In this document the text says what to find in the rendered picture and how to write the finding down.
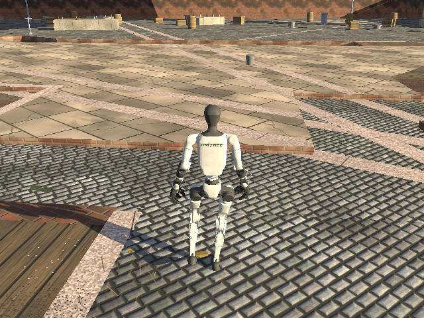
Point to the right robot shin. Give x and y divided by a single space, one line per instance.
219 240

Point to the robot right forearm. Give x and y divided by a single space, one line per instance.
242 176

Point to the robot left upper arm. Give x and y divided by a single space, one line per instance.
187 151

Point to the right robot hand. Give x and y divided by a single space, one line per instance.
241 189

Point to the robot left forearm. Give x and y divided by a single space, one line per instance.
179 177

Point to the robot left thigh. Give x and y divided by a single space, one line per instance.
195 195

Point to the robot right upper arm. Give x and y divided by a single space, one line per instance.
235 149

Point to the left robot hand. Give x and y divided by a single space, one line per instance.
174 194

